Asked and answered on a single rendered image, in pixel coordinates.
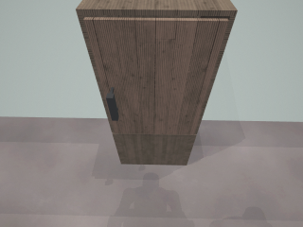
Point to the handle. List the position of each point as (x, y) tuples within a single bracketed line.
[(111, 102)]

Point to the cupboard door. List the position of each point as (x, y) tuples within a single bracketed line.
[(160, 69)]

